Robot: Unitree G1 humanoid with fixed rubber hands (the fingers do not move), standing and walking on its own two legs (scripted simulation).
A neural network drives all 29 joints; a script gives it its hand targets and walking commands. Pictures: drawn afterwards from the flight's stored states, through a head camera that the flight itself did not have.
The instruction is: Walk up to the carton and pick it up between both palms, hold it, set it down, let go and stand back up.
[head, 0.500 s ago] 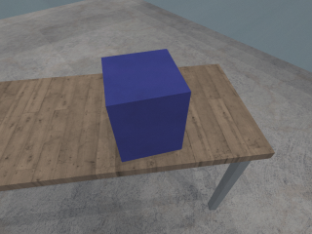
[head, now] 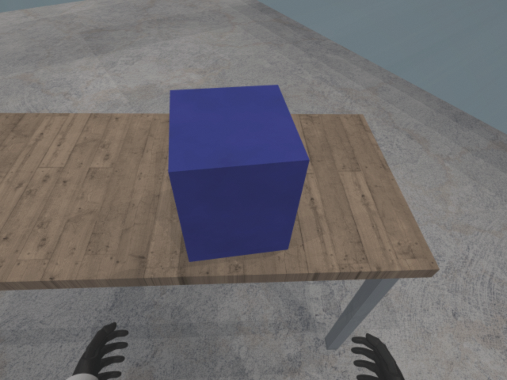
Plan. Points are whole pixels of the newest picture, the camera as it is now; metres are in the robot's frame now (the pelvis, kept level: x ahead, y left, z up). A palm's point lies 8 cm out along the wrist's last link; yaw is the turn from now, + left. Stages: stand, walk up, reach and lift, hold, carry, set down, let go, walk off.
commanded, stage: reach and lift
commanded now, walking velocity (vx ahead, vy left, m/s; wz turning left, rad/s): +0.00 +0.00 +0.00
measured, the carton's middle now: (232, 174) +0.48 +0.04 +0.05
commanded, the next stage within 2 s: none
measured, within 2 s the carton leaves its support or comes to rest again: neither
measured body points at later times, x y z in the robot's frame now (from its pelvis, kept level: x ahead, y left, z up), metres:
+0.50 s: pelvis +0.03 +0.02 +0.01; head +0.02 +0.02 +0.46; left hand +0.22 +0.25 -0.04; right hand +0.22 -0.18 -0.04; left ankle +0.00 +0.13 -0.73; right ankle +0.03 -0.10 -0.73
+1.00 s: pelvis +0.04 +0.03 +0.01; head +0.02 +0.03 +0.46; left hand +0.25 +0.24 +0.01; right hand +0.27 -0.17 +0.00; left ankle +0.00 +0.13 -0.73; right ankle +0.03 -0.10 -0.73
